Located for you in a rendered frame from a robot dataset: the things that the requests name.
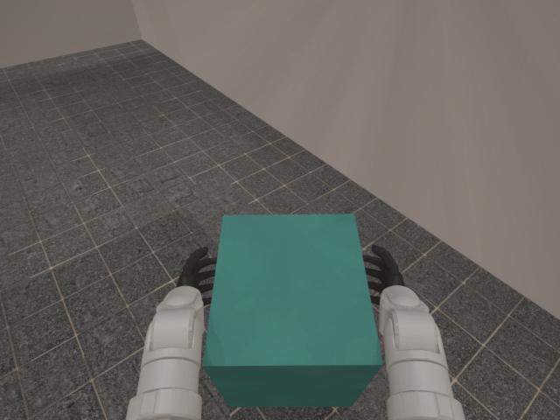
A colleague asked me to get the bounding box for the robot right hand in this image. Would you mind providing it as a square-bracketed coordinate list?
[363, 245, 405, 306]

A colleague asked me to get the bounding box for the robot right forearm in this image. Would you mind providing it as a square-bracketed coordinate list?
[379, 285, 465, 420]

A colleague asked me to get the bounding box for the robot left forearm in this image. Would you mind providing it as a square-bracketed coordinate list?
[125, 286, 205, 420]

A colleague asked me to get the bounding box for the robot left hand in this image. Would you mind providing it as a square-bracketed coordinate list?
[176, 247, 217, 306]

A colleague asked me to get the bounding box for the carton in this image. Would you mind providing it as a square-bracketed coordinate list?
[202, 213, 383, 407]

